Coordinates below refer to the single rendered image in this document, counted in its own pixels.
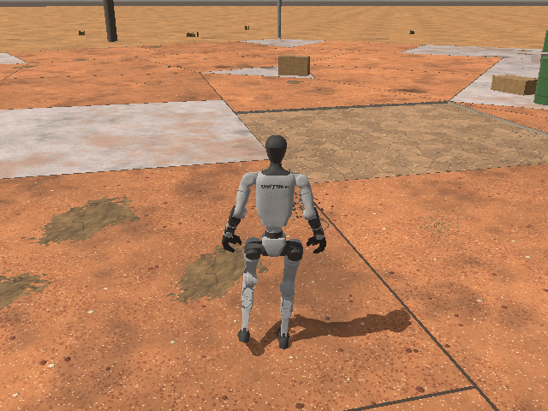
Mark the humanoid robot head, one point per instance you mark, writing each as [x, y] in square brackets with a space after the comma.
[276, 147]

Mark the left robot upper arm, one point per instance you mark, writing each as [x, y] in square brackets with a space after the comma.
[243, 193]

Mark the robot left forearm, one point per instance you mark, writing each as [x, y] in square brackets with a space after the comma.
[231, 224]

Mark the robot right forearm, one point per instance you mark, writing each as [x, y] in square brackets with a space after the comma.
[316, 227]

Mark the right robot hand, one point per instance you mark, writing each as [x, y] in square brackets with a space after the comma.
[314, 241]

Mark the left robot hand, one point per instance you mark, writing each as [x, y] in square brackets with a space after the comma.
[234, 240]

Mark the right robot foot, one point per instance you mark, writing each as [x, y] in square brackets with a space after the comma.
[283, 341]

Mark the right robot upper arm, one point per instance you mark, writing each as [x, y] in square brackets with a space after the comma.
[302, 182]

